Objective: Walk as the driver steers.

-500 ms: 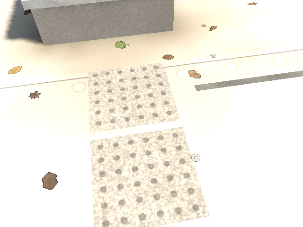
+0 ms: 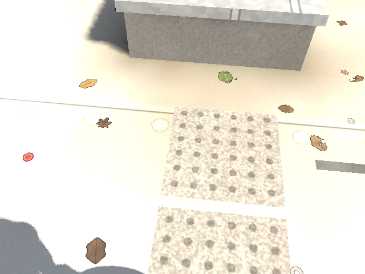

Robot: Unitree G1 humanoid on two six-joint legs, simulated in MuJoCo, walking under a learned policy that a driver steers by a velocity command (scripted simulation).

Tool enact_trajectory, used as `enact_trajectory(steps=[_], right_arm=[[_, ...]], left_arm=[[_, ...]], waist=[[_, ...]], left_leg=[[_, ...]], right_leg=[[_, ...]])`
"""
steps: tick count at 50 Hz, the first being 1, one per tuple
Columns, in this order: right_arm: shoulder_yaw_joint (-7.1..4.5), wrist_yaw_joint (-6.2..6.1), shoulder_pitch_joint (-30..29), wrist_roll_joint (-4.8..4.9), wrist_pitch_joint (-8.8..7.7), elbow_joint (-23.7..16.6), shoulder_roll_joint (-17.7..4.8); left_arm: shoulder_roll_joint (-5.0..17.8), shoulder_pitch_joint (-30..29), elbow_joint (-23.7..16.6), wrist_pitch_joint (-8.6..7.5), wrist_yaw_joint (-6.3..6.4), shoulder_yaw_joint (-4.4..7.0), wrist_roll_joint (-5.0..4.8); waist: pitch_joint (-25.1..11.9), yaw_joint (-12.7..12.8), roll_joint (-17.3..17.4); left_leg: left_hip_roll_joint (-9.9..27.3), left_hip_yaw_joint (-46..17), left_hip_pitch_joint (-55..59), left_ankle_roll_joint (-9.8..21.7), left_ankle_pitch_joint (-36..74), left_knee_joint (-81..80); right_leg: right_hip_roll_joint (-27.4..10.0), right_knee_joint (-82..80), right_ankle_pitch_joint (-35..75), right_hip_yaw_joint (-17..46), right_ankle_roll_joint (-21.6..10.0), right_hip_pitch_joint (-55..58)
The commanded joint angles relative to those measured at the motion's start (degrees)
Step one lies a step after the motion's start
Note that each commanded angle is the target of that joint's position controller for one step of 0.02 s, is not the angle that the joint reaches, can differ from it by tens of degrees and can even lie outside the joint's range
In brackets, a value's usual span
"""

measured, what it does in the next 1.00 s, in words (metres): walks ahead: right foot, then left foot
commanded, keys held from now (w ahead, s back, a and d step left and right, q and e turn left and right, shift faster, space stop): w+q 0.02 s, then w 0.24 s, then w+e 0.68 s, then w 0.06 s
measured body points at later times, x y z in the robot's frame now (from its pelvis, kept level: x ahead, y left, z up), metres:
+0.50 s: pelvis +0.29 -0.05 +0.00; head +0.31 -0.06 +0.45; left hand +0.35 +0.22 -0.13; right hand +0.36 -0.31 -0.14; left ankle +0.20 +0.06 -0.65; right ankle +0.34 -0.11 -0.74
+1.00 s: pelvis +0.55 -0.01 +0.00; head +0.57 +0.00 +0.45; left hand +0.66 +0.25 -0.13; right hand +0.65 -0.30 -0.09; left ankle +0.61 +0.07 -0.74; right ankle +0.43 -0.11 -0.66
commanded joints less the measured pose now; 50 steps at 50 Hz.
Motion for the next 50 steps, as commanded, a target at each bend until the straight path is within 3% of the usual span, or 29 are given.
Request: enact_trajectory(steps=[1, 6, 11, 13, 15, 16, 17, 18, 19, 20, 21, 22, 23, 27, 31, 34, 38, 40, 42, 43, 44, 45, 46, 47, 48, 50], right_arm=[[-1.38, -0.20, 2.21, 0.32, -1.66, -3.26, -7.78], [-0.68, -0.17, 9.09, 0.14, -1.54, -2.22, -6.44], [-0.05, -0.96, 12.81, -0.73, -1.65, -1.29, -6.64], [-0.03, -1.27, 11.86, -1.11, -1.92, -1.35, -7.44], [-0.24, -1.35, 8.70, -1.39, -2.42, -1.79, -8.96], [-0.29, -1.16, 7.98, -1.63, -2.43, -1.67, -9.31], [-0.09, -1.01, 7.37, -1.39, -2.54, -2.02, -8.84], [0.84, -0.74, 9.75, -0.31, -2.81, -4.00, -5.08], [0.64, -0.16, 15.14, 0.44, -2.83, -3.59, -4.36], [0.57, -0.28, 11.37, -1.94, -2.60, -4.08, -6.72], [0.74, 0.07, 5.09, -2.31, -2.86, -5.55, -6.59], [1.00, 0.37, 2.54, -2.11, -3.02, -6.52, -5.62], [1.10, 0.60, 1.56, -2.53, -2.59, -7.58, -5.22], [1.92, 1.03, 0.66, -2.87, -0.66, -9.02, -3.63], [2.58, 1.14, -10.67, -2.55, -0.26, -13.32, -3.14], [3.04, 1.31, -16.31, -2.05, -0.37, -15.38, -2.78], [3.33, 1.18, -21.21, -1.39, -1.07, -17.90, -3.33], [3.01, 0.94, -18.77, -1.21, -1.62, -17.91, -4.58], [2.13, 0.14, -9.72, -1.20, -2.44, -15.45, -6.51], [1.16, -0.70, -3.12, -2.07, -3.28, -14.21, -9.42], [0.01, -1.74, 4.89, -3.53, -3.25, -14.36, -14.37], [-0.80, -1.59, 3.63, -2.99, -2.08, -13.93, -16.55], [0.03, -1.25, -0.01, -2.63, -1.45, -14.76, -11.12], [1.13, -0.95, -2.57, -2.11, -1.50, -15.24, -6.49], [1.68, -0.71, -3.65, -2.14, -1.74, -14.81, -4.81], [1.86, -0.52, -2.33, -1.86, -2.73, -13.13, -4.44]], left_arm=[[4.01, 2.32, -3.03, 1.58, -0.46, 0.76, 0.45], [4.05, -7.49, -6.49, 1.73, -1.07, 0.18, -0.05], [4.14, -15.33, -9.55, 0.87, -1.58, -0.67, -0.67], [5.00, -14.50, -10.21, 0.34, -1.40, -0.53, -0.90], [6.91, -5.84, -7.65, -0.05, -0.64, 0.28, -1.19], [8.05, 2.18, -5.01, -0.35, -0.02, 0.96, -1.36], [9.42, 11.37, -2.39, -0.74, 0.67, 1.67, -0.72], [14.52, 19.47, -1.39, -0.78, 1.20, 2.90, 0.55], [16.05, 17.78, -0.15, 0.20, 0.26, 3.69, -0.56], [12.22, 10.70, -1.66, 0.61, -0.67, 2.98, -2.09], [8.56, 6.64, -2.52, 0.55, -0.97, 2.15, -2.29], [6.72, 5.33, -2.18, 0.40, -1.03, 1.55, -1.72], [6.26, 6.26, -1.18, 0.02, -0.79, 1.30, -1.74], [8.64, 10.03, 0.75, -1.08, -0.45, 1.96, -2.42], [9.25, 13.94, 1.12, -0.52, -0.28, 2.39, -2.59], [9.85, 17.14, 1.23, -0.25, -0.17, 2.82, -2.50], [10.50, 19.16, 0.60, 0.23, 0.28, 3.17, -1.65], [11.36, 16.96, -0.57, 0.37, 0.65, 3.52, -1.39], [12.31, 13.77, -1.78, 0.20, 0.50, 3.82, -1.59], [10.67, 13.66, -2.29, -0.29, -0.01, 3.41, -2.24], [5.80, 14.82, -4.56, -0.66, -0.14, 2.16, -3.85], [6.13, 18.77, -6.27, -0.19, 0.00, 2.09, -3.46], [8.92, 18.38, -3.95, 0.95, 0.39, 2.43, -1.80], [8.53, 14.50, -3.83, 1.25, -0.29, 2.37, -1.17], [7.10, 12.80, -4.23, 1.38, -0.89, 2.14, -1.01], [6.42, 12.07, -4.39, 2.38, -1.83, 1.97, 0.06]], waist=[[-2.01, 1.50, 1.46], [-1.54, -2.85, 4.20], [0.05, -5.56, 5.03], [0.17, -4.02, 5.71], [-2.86, 0.35, 6.64], [-6.78, 3.95, 5.71], [-11.59, 8.13, 4.18], [-19.01, 9.05, -4.32], [-21.65, 4.53, -16.20], [-12.26, 2.40, -6.39], [-5.89, 2.43, -0.69], [-2.28, 1.16, 1.50], [-1.25, 0.05, 0.66], [-2.99, -1.19, -2.06], [-0.42, 1.67, -2.28], [-1.27, 4.11, -2.82], [-2.04, 5.67, -3.49], [-2.73, 3.69, -4.22], [-5.89, -0.90, -3.23], [-10.64, -3.77, 0.97], [-19.46, -6.05, 9.36], [-20.98, -2.30, 19.39], [-12.97, -0.64, 9.19], [-7.20, -0.90, 3.26], [-4.27, -0.05, 3.54], [-3.04, 0.98, 7.28]], left_leg=[[14.96, -15.21, 1.76, 7.02, 24.21, -9.30], [14.12, -13.81, 8.88, 2.28, 28.50, -9.15], [16.38, -14.38, 16.49, 2.11, 31.73, -8.00], [17.96, -14.56, 17.69, 1.79, 36.05, -6.50], [17.96, -11.84, 17.23, -0.05, 49.93, -0.33], [16.61, -9.90, 17.10, -0.84, 54.06, 8.49], [14.67, -7.83, 10.81, -1.58, 46.38, 20.15], [9.20, -3.96, -2.32, -3.31, 23.43, 39.55], [0.37, -3.15, -17.56, -5.18, -16.80, 54.37], [5.57, -6.24, -24.13, -4.45, -13.74, 57.09], [8.19, -5.95, -25.57, -4.73, -9.30, 54.88], [10.20, -5.52, -24.36, -5.05, -7.03, 50.49], [11.53, -5.53, -22.73, -5.82, -6.40, 46.96], [12.47, -3.06, -20.39, -9.20, -5.35, 39.34], [13.05, -1.55, -24.08, -11.87, 3.22, 26.95], [11.94, -1.57, -24.00, -12.35, 8.23, 19.94], [9.88, -1.98, -22.36, -11.77, 6.94, 14.02], [9.01, -2.89, -16.25, -10.67, 3.79, 9.84], [7.20, -2.27, -2.29, -8.88, 1.91, 3.92], [12.50, -6.88, 8.77, -6.74, 0.47, 1.69], [27.79, -22.95, 23.28, -3.01, -10.74, -0.40], [35.38, -44.42, 25.79, 2.17, -14.19, -6.31], [33.73, -39.99, 18.83, 2.41, -18.74, -5.85], [30.15, -31.23, 12.27, 1.36, -15.54, -6.83], [27.04, -24.05, 7.40, 0.09, -8.19, -8.73], [23.01, -15.67, 3.89, -0.93, 2.40, -10.11]], right_leg=[[-0.31, -5.49, 4.95, -1.89, 2.08, -4.01], [0.70, -18.31, 15.52, -3.26, 1.33, -8.02], [3.29, -28.64, 17.04, -4.77, -1.31, -7.95], [4.44, -31.94, 14.47, -4.72, -3.21, -4.17], [7.53, -34.52, 9.67, -5.83, -5.76, 7.21], [9.27, -36.96, 9.42, -6.57, -7.18, 15.56], [6.03, -38.28, 11.00, -3.51, -9.15, 28.07], [-7.87, -38.51, 6.94, 15.91, -14.10, 42.28], [-16.27, -47.70, 9.00, 42.33, -21.77, 48.35], [-13.96, -49.78, 0.59, 39.86, -21.01, 41.34], [-11.79, -50.58, 0.38, 31.11, -19.87, 33.80], [-8.61, -52.20, 5.67, 25.53, -18.05, 27.93], [-6.22, -52.81, 11.22, 21.95, -16.84, 24.60], [-2.41, -54.45, 20.59, 15.60, -16.79, 20.86], [-0.31, -56.20, 18.20, 14.62, -15.31, 20.07], [0.26, -54.06, 20.51, 15.11, -13.83, 23.45], [-0.74, -49.00, 27.04, 17.66, -13.16, 27.92], [-1.23, -46.08, 28.07, 19.54, -11.56, 27.21], [0.96, -38.24, 30.63, 19.66, -9.40, 23.73], [4.71, -27.36, 26.61, 16.64, -7.86, 19.50], [9.44, -11.17, 8.65, 9.49, -5.90, 9.06], [13.90, -1.34, -15.29, 4.12, -5.59, -3.45], [8.37, 4.05, -11.42, 4.57, -5.78, -7.04], [6.71, 3.62, -6.56, 4.26, -5.38, -6.48], [5.33, 1.15, -3.70, 3.96, -4.88, -4.77], [4.46, -0.79, -1.66, 3.32, -3.97, -2.55]])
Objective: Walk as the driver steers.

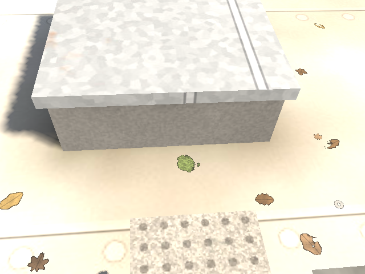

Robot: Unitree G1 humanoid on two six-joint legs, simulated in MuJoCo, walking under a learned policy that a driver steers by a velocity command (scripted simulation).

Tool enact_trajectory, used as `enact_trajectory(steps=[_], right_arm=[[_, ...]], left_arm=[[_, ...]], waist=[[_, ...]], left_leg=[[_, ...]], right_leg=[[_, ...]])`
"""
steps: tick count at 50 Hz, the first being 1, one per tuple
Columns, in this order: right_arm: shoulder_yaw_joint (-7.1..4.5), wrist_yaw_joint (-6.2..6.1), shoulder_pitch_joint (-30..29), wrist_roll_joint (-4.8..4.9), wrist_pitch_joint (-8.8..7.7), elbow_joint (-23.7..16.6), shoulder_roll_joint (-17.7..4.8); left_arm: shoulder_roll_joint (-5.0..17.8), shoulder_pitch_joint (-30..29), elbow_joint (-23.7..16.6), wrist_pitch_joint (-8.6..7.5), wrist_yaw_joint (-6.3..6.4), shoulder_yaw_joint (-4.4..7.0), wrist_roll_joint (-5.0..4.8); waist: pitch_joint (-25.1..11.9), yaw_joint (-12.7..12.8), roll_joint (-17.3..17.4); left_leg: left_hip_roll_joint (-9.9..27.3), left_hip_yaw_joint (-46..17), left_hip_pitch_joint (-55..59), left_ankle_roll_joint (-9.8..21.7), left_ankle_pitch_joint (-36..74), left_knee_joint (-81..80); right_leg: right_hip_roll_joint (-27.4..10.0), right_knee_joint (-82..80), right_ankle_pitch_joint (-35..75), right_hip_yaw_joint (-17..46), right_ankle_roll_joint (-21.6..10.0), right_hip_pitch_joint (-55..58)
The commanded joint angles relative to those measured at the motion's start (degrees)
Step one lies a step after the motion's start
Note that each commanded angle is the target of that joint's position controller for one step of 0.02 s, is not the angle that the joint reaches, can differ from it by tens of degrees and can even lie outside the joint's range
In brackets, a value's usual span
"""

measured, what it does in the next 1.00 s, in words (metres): walks ahead: right foot, then left foot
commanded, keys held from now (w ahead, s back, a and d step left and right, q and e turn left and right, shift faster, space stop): w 0.36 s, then w+q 0.32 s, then no key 0.32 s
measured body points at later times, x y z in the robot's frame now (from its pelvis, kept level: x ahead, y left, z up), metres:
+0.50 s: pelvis +0.24 -0.05 +0.00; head +0.27 -0.07 +0.45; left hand +0.40 +0.19 -0.11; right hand +0.23 -0.31 -0.15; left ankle +0.16 +0.09 -0.66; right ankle +0.27 -0.12 -0.74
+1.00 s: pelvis +0.46 -0.02 +0.00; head +0.50 +0.00 +0.44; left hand +0.46 +0.22 -0.16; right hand +0.62 -0.25 -0.13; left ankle +0.54 +0.05 -0.74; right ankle +0.37 -0.15 -0.67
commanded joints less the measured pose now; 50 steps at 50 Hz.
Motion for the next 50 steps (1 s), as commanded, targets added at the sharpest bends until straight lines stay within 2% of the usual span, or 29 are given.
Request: enact_trajectory(steps=[1, 4, 9, 11, 14, 16, 17, 18, 19, 20, 21, 22, 23, 25, 29, 32, 34, 37, 39, 41, 42, 43, 44, 45, 46, 47, 48, 49, 50], right_arm=[[-1.54, 0.34, 6.61, 0.61, -1.62, -0.21, -5.47], [-1.95, 0.92, 9.09, 1.23, -2.63, 1.66, -6.39], [-2.16, 1.22, 11.94, 1.56, -2.12, 4.22, -6.83], [-2.36, 1.23, 13.89, 1.59, -1.83, 5.43, -7.57], [-2.72, 1.12, 16.87, 1.45, -1.16, 7.39, -8.96], [-2.91, 0.94, 17.08, 1.47, -0.54, 8.33, -9.90], [-2.92, 0.78, 16.86, 1.82, -0.18, 8.79, -10.16], [-2.44, 0.65, 17.33, 2.02, -0.03, 8.85, -8.99], [-1.43, 0.69, 16.61, 2.04, -0.18, 6.41, -6.10], [-0.74, 0.89, 21.56, 2.89, -0.03, 5.07, -1.83], [-2.41, 0.33, 16.52, 1.59, 0.59, 6.05, -7.88], [-2.44, 0.79, 13.59, 2.00, 0.36, 5.29, -6.97], [-2.22, 1.02, 13.10, 2.38, 0.37, 5.80, -5.66], [-2.26, 1.57, 15.00, 1.12, 1.90, 7.55, -4.50], [-2.54, 2.85, 10.68, 0.81, 3.11, 6.68, -2.88], [-2.39, 3.52, 4.28, 0.88, 3.20, 4.70, -2.65], [-1.93, 3.92, -0.04, 0.98, 3.07, 3.37, -2.16], [-0.77, 4.27, -4.81, 0.62, 2.18, 1.93, -0.34], [-0.67, 4.13, -4.03, 0.19, 1.77, 2.36, -0.83], [-0.99, 3.53, 0.27, -0.36, 1.24, 3.81, -2.36], [-1.40, 3.14, 4.57, -0.71, 0.72, 5.35, -3.55], [-1.77, 2.71, 10.22, -1.41, -0.11, 7.49, -4.48], [-2.71, 1.99, 15.43, -2.28, -0.62, 8.74, -8.81], [-4.04, 1.31, 15.63, -1.24, -0.25, 9.24, -13.63], [-3.33, 0.65, 15.95, 2.28, 0.03, 8.70, -10.05], [-2.15, 0.05, 9.18, 2.92, 0.02, 8.28, -7.52], [-0.92, -0.49, 4.52, 2.82, 0.22, 7.99, -3.83], [-0.17, -0.96, 1.84, 3.01, 0.39, 7.96, -2.23], [0.22, -1.24, 0.95, 3.07, 0.72, 8.34, -2.03]], left_arm=[[1.56, 1.77, -3.37, 0.57, -1.23, 0.02, 1.01], [1.20, -2.15, -4.68, 0.73, -1.66, -0.30, 1.03], [-0.29, -13.15, -8.15, 0.31, -2.32, -1.80, 0.95], [-0.87, -16.98, -9.28, -0.01, -2.53, -2.50, 0.76], [0.06, -19.56, -10.32, -0.40, -2.08, -2.66, 0.61], [0.84, -17.22, -9.74, -0.84, -1.43, -2.38, 0.88], [1.20, -11.95, -8.00, -1.31, -0.93, -2.01, 1.34], [3.00, -3.38, -4.89, -1.95, -0.26, -1.16, 2.11], [7.60, 6.70, -3.57, -2.40, 0.61, 0.00, 3.40], [12.87, 7.36, -3.48, -1.91, 1.15, 1.29, 2.37], [9.74, 4.55, -3.80, -1.56, 1.31, 0.91, 0.38], [6.26, -0.06, -3.88, -1.81, 1.22, -0.22, 0.14], [3.23, -2.70, -3.62, -2.29, 0.83, -1.08, 0.15], [0.61, -4.46, -3.00, -3.21, 0.99, -1.86, -0.13], [1.94, -1.76, -0.62, -5.00, 1.12, -1.31, -0.55], [1.75, 0.09, 0.83, -5.16, 1.28, -1.19, -0.43], [1.59, 0.44, 1.64, -5.18, 1.39, -1.25, -0.33], [2.36, 3.00, 4.21, -4.96, 1.61, -1.33, -0.69], [2.97, 4.39, 5.87, -4.70, 1.74, -1.35, -0.97], [4.14, 3.27, 6.75, -4.23, 2.26, -1.17, -1.04], [4.66, 2.76, 7.08, -3.78, 2.44, -1.04, -0.96], [4.87, 2.27, 7.28, -3.31, 2.48, -1.09, -1.36], [3.32, 3.17, 5.93, -3.41, 2.47, -1.74, -1.81], [-4.16, 11.87, 5.88, -2.90, 1.74, -3.80, -4.18], [1.40, 7.88, 8.18, -1.70, 2.21, -2.42, -3.20], [0.05, 2.82, 6.51, -1.48, 2.07, -2.68, -2.62], [-1.07, 1.35, 7.23, -1.31, 2.47, -2.99, -1.40], [-0.83, 0.96, 7.94, -0.71, 2.68, -2.92, -0.37], [-0.86, 3.05, 9.05, 0.23, 2.71, -2.92, 0.55]], waist=[[-1.41, -1.72, 9.03], [-1.13, -1.56, 7.77], [1.38, -3.33, 7.50], [1.77, -4.35, 7.83], [2.32, -5.03, 8.40], [1.31, -3.47, 8.39], [-1.36, -0.70, 6.96], [-6.85, 2.45, 4.68], [-14.50, 6.47, -2.43], [-18.68, 3.60, -14.39], [-12.08, 3.96, -3.33], [-4.96, 1.59, -2.11], [-1.87, -0.20, -1.36], [0.03, -2.68, -3.67], [1.21, -3.63, -2.55], [2.58, -2.79, -1.87], [3.84, -2.13, -1.86], [5.30, -0.95, -1.33], [3.76, -1.06, -2.19], [0.74, -3.11, -3.97], [-1.61, -4.79, -3.60], [-4.68, -7.51, -1.37], [-10.53, -8.83, 3.19], [-21.35, -4.54, 17.42], [-25.01, -6.35, 5.42], [-15.77, -4.06, 6.28], [-8.74, -2.05, 4.08], [-5.50, -0.71, 4.51], [-5.39, 0.45, 5.69]], left_leg=[[14.62, -15.42, 10.45, 6.59, 7.16, -15.07], [14.82, -11.50, 11.88, 8.11, 12.69, -16.83], [12.52, -4.41, 11.92, 7.72, 15.66, -18.46], [12.52, -3.08, 11.97, 7.36, 17.21, -18.03], [14.35, -3.57, 15.28, 7.00, 20.67, -15.80], [14.92, -2.97, 17.50, 6.39, 30.65, -10.59], [13.68, -1.21, 17.56, 5.51, 36.94, -3.32], [11.22, 0.97, 13.19, 4.34, 35.52, 7.21], [8.48, 2.60, 1.27, 3.11, 15.12, 24.47], [-1.60, 1.86, -17.07, 1.56, -21.00, 41.43], [1.33, -5.52, -21.09, 2.57, -17.83, 44.56], [3.29, -6.30, -20.80, 2.97, -12.48, 42.69], [4.81, -6.03, -18.38, 2.73, -9.08, 39.64], [5.79, -5.46, -13.92, 1.60, -6.30, 36.90], [5.66, -4.75, -17.98, 0.53, 0.65, 36.21], [6.08, -3.85, -21.92, -0.05, 6.15, 31.41], [5.75, -2.18, -21.34, -0.18, 9.77, 24.26], [3.48, 1.79, -14.71, 0.46, 11.60, 11.85], [1.52, 2.96, -11.68, 1.95, 9.98, 8.06], [-1.15, 3.32, -7.02, 4.29, 6.19, 5.81], [-2.46, 2.97, -3.02, 5.44, 6.02, 2.83], [-2.62, 2.43, 5.07, 6.48, 13.69, -3.83], [6.86, -5.58, 19.02, 8.64, 37.15, -0.30], [25.57, -25.44, 39.16, 21.33, 67.94, 5.20], [24.42, -23.68, 33.34, 20.52, 72.10, 2.69], [21.56, -17.67, 23.69, 18.41, 65.18, -1.98], [18.70, -14.91, 15.67, 15.58, 57.49, -4.84], [16.42, -12.18, 10.88, 13.41, 53.16, -6.83], [14.34, -9.36, 6.50, 11.82, 50.58, -8.01]], right_leg=[[-4.04, 1.94, 3.58, 1.90, 0.94, -11.50], [-3.84, -0.96, 7.41, 2.67, 1.80, -14.81], [-4.84, -16.14, 15.97, -1.50, 3.03, -14.54], [-5.10, -22.16, 16.99, -4.45, 2.50, -11.16], [-4.53, -27.35, 14.00, -6.65, 0.54, -7.97], [-2.62, -30.63, 10.43, -7.85, -1.34, -2.89], [-0.95, -34.70, 11.37, -8.67, -2.37, 4.28], [-1.36, -35.86, 12.08, -7.32, -3.84, 16.84], [-15.78, -37.18, 5.58, 8.30, -6.83, 31.60], [-29.25, -44.72, 4.27, 33.44, -12.88, 41.13], [-26.65, -46.12, 2.66, 30.14, -11.39, 34.48], [-23.82, -47.45, 6.42, 21.02, -9.54, 26.94], [-20.93, -49.85, 11.38, 14.68, -7.41, 21.24], [-17.26, -52.68, 16.47, 6.28, -4.61, 15.63], [-16.45, -54.57, 28.69, -1.75, -4.01, 16.32], [-15.88, -55.56, 29.09, -6.15, -4.22, 17.57], [-14.91, -55.70, 29.57, -9.16, -4.09, 17.81], [-14.51, -52.74, 44.05, -12.84, -3.90, 17.86], [-15.57, -48.72, 54.63, -12.90, -3.56, 21.75], [-15.96, -41.64, 64.79, -12.53, -2.96, 25.26], [-15.41, -34.99, 64.87, -12.55, -2.51, 26.35], [-13.32, -25.35, 58.30, -13.83, -1.34, 24.23], [-10.46, -11.95, 37.56, -14.15, -0.08, 14.02], [-0.59, 8.90, -15.85, -11.62, 1.88, -4.59], [-2.15, 8.66, -13.41, -1.05, 2.29, -1.70], [-4.11, 4.66, -9.87, -0.03, 2.67, -1.63], [-5.54, -0.28, -7.32, -0.06, 3.06, -0.77], [-6.24, -4.21, -5.56, -0.16, 3.50, 1.38], [-5.66, -6.36, -3.62, -1.21, 3.95, 6.11]])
